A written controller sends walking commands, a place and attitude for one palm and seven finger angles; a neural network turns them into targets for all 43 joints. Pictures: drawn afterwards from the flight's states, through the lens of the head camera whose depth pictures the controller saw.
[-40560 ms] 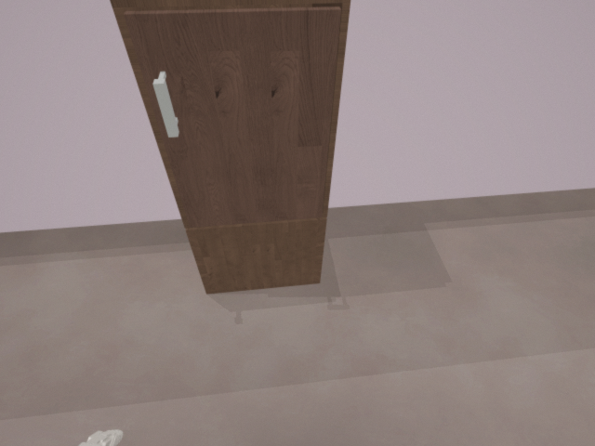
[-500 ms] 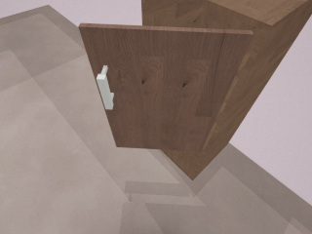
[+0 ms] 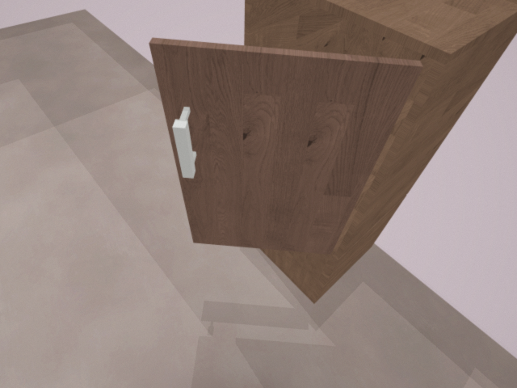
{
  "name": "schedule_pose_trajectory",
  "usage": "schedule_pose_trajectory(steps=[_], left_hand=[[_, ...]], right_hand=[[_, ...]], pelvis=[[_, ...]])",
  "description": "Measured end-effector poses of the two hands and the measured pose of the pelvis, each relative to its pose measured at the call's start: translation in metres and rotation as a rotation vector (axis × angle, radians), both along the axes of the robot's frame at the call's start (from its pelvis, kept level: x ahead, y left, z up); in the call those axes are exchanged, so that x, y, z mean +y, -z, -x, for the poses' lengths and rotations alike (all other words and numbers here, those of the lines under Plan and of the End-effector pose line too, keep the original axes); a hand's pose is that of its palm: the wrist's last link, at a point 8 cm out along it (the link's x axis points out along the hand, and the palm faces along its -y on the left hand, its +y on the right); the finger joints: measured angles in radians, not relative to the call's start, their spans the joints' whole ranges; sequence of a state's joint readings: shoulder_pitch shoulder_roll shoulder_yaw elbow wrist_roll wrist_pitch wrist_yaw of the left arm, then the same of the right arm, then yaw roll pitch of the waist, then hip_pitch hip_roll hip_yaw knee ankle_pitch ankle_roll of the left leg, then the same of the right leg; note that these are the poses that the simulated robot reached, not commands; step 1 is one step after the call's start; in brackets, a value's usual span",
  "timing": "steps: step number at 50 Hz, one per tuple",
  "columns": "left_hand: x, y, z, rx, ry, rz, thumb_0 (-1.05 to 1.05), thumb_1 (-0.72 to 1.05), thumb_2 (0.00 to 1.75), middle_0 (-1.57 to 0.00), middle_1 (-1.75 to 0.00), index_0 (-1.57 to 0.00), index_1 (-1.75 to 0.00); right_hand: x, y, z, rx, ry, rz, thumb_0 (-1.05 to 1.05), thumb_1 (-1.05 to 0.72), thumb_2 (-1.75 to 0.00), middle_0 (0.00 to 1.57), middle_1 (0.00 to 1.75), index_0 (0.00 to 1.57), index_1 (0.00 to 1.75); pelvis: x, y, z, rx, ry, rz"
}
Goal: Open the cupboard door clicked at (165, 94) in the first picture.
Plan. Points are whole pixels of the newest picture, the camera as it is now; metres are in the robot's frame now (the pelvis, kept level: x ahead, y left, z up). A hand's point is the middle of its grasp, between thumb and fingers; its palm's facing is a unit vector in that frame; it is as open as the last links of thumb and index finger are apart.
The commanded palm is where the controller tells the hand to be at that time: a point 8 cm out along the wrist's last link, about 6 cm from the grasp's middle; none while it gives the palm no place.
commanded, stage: come to a stop and stand still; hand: left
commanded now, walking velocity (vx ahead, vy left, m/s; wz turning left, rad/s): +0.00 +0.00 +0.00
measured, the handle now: (187, 143) +0.50 +0.17 +0.07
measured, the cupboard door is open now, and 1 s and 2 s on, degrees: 44 44 44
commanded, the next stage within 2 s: look again from close up in 0.66 s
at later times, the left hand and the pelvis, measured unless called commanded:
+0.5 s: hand out of the picture +0.03 +0.16 -0.17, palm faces +0.01 -0.97 -0.23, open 7.3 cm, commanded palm none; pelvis +0.02 -0.01 +0.00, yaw +0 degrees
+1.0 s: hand out of the picture +0.05 +0.18 -0.17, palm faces -0.01 -0.97 -0.25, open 7.4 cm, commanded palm none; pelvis +0.01 -0.02 +0.00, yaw +0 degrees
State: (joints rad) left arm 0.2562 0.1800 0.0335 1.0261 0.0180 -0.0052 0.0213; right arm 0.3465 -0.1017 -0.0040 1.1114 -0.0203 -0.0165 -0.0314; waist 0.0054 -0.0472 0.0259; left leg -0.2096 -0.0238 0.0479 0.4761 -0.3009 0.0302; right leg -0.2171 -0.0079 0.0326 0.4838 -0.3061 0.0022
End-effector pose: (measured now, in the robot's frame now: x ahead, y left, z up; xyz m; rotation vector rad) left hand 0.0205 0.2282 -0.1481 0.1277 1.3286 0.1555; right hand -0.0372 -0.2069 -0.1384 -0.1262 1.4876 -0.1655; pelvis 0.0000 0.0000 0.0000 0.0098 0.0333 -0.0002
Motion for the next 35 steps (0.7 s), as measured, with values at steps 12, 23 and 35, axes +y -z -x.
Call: schedule_pose_trajectory(steps=[12, 23, 35], left_hand=[[-0.010, -0.009, 0.020, 0.100, 0.003, -0.046, 0.00, 0.91, 0.90, -0.20, -0.30, -0.20, -0.30], [-0.015, -0.009, -0.002, 0.053, 0.015, -0.053, 0.00, 0.92, 0.90, -0.20, -0.30, -0.20, -0.30], [-0.016, -0.008, -0.023, 0.007, 0.037, -0.047, 0.00, 0.91, 0.90, -0.20, -0.30, -0.20, -0.30]], right_hand=[[-0.008, 0.024, -0.048, -0.092, -0.032, -0.036, 0.02, -0.93, -0.90, 0.20, 0.30, 0.20, 0.30], [-0.029, 0.017, -0.092, -0.187, -0.053, -0.004, 0.01, -0.93, -0.90, 0.20, 0.30, 0.20, 0.30], [-0.040, 0.008, -0.095, -0.182, -0.056, 0.016, 0.01, -0.91, -0.90, 0.20, 0.30, 0.20, 0.30]], pelvis=[[0.001, 0.006, -0.015, -0.006, -0.012, 0.015], [-0.010, 0.004, -0.024, -0.022, 0.000, -0.003], [-0.019, 0.001, -0.023, -0.024, 0.005, -0.001]])
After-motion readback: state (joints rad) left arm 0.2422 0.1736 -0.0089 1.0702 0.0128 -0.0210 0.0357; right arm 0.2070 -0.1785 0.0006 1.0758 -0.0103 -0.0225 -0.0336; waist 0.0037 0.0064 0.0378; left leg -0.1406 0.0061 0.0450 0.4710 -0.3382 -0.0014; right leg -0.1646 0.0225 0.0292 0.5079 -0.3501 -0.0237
